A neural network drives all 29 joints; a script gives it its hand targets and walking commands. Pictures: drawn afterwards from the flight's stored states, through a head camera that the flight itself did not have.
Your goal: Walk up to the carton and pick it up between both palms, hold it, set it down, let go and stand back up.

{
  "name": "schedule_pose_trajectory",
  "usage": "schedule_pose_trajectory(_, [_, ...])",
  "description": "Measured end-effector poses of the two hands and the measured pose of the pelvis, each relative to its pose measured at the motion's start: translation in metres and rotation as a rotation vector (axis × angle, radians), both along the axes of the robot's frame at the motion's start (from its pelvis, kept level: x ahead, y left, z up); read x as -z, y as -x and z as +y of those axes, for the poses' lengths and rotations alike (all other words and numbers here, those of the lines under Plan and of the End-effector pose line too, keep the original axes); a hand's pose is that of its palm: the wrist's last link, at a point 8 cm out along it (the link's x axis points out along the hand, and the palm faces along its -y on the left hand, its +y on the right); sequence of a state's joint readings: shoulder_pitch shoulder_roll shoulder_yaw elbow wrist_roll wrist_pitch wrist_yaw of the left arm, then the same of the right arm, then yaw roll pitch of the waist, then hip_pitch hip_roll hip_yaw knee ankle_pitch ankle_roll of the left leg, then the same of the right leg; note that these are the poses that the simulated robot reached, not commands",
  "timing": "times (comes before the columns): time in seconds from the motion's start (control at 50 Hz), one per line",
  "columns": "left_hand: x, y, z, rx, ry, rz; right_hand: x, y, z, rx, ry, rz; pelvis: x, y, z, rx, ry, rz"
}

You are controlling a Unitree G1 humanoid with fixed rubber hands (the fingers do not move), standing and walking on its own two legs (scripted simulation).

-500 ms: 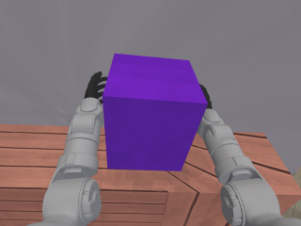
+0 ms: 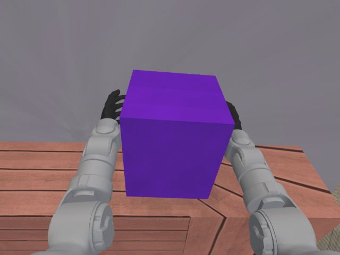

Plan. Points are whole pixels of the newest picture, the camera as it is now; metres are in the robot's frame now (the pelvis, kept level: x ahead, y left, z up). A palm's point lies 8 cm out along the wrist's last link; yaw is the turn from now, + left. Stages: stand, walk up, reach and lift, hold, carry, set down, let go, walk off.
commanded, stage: set down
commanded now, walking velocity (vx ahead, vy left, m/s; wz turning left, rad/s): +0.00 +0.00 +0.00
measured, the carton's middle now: (171, 135) +0.39 -0.04 +0.12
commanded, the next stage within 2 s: none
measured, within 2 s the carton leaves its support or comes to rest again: rests again in 1.34 s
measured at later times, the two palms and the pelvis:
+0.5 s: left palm (112, 127) +0.42 +0.10 +0.13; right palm (231, 137) +0.37 -0.19 +0.12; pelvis +0.01 +0.00 +0.00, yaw +0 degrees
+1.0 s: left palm (121, 133) +0.42 +0.08 +0.12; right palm (238, 148) +0.35 -0.21 +0.09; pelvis +0.00 -0.01 +0.00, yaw -1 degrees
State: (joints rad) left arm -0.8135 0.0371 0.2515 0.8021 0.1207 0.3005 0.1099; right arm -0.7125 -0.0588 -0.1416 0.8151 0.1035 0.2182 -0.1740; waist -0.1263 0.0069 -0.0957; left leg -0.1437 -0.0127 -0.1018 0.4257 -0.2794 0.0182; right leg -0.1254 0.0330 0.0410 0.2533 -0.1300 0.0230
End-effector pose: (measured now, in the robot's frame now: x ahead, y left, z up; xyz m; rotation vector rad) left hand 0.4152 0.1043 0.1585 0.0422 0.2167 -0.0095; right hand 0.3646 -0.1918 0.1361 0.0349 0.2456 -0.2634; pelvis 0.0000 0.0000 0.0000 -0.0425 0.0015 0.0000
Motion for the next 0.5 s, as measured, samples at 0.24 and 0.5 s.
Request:
schedule_pose_trajectory(0.24, [0.014, -0.007, -0.002, 0.011, 0.012, 0.019, 0.009, -0.003, -0.002, 0.014, 0.003, 0.015, 0.0, -0.004, -0.001, -0.007, -0.002, 0.02])
schedule_pose_trajectory(0.5, [0.024, -0.007, -0.002, 0.023, 0.011, 0.017, 0.019, -0.001, -0.002, 0.024, 0.007, 0.014, 0.001, -0.007, 0.001, -0.003, 0.001, 0.026])
